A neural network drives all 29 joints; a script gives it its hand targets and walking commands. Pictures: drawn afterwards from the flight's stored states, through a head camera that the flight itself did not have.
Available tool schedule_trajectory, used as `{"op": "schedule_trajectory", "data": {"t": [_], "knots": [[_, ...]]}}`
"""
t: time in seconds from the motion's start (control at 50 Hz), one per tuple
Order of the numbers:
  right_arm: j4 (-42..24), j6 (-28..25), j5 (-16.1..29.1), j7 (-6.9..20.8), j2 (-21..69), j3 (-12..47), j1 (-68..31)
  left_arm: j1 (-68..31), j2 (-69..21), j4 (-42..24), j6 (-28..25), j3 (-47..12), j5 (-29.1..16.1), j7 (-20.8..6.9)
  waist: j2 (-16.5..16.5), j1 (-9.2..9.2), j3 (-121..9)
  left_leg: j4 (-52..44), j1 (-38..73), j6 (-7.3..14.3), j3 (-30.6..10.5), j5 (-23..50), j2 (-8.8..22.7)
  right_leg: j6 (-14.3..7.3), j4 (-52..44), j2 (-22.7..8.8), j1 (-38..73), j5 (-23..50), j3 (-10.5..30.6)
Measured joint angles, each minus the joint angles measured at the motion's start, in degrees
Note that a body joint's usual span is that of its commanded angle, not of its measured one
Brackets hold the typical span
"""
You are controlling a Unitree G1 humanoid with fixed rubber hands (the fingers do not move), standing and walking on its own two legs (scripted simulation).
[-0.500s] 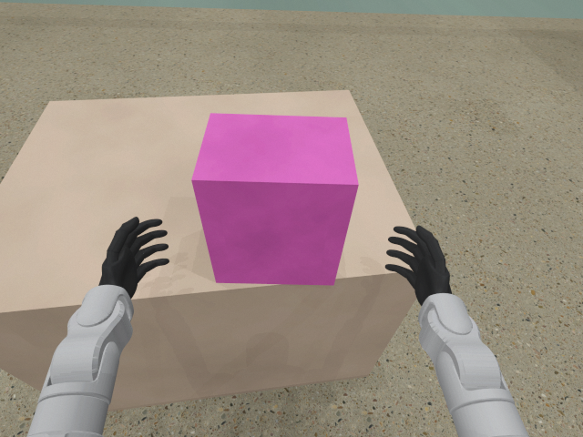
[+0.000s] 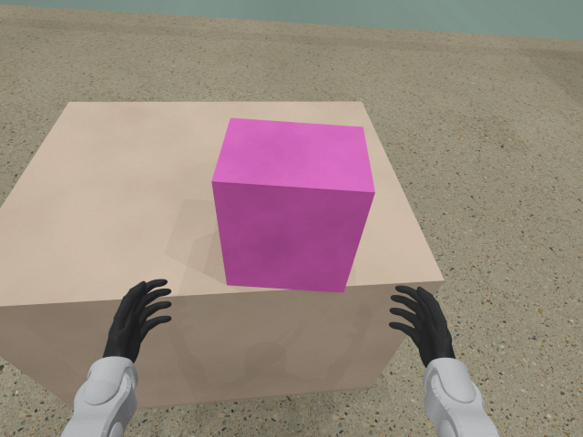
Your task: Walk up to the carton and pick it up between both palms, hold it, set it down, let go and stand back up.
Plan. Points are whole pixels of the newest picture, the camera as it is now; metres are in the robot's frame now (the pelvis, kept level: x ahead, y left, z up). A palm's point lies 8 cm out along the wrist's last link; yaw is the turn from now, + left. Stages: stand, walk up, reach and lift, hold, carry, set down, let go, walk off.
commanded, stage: set down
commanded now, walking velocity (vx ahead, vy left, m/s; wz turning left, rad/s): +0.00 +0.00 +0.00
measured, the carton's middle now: (290, 211) +0.47 +0.03 +0.02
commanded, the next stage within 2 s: let go in 1.60 s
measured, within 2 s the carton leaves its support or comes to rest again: neither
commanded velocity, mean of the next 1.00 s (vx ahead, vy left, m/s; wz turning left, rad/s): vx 0.00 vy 0.00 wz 0.00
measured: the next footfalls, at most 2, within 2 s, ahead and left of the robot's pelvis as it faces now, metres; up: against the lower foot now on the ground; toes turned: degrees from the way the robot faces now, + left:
none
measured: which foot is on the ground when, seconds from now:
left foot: down 0.00-1.00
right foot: down 0.00-1.00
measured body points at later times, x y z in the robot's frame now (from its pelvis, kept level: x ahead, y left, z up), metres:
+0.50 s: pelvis +0.02 +0.01 +0.00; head +0.02 +0.02 +0.45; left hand +0.22 +0.23 -0.04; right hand +0.22 -0.19 -0.04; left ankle +0.03 +0.11 -0.74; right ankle +0.01 -0.09 -0.74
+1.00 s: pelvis +0.02 +0.00 +0.00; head +0.03 +0.01 +0.45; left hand +0.19 +0.23 -0.08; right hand +0.19 -0.21 -0.08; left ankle +0.03 +0.11 -0.74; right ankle +0.01 -0.09 -0.74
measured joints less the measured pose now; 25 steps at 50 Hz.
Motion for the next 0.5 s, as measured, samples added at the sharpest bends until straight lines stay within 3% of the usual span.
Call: {"op": "schedule_trajectory", "data": {"t": [0.16, 0.5], "knots": [[1.7, -4.4, -0.2, 0.5, 0.2, 0.9, 3.2, 3.7, -1.1, -0.6, -2.2, -0.8, 2.0, 0.0, -0.1, -0.39, 1.2, 0.4, 1.0, 0.1, 0.1, -0.7, 0.0, 0.2, -0.5, 0.0, 1.4, -0.2, 0.1], [7.6, -8.1, -3.2, 2.4, -0.7, 0.9, 6.9, 7.7, -2.9, 1.4, 0.2, 0.4, 6.7, 0.0, 0.6, -0.62, 2.7, -0.3, 3.3, 0.3, 1.2, -1.8, 0.1, 0.6, -1.3, 0.1, 3.4, -0.7, 1.3]]}}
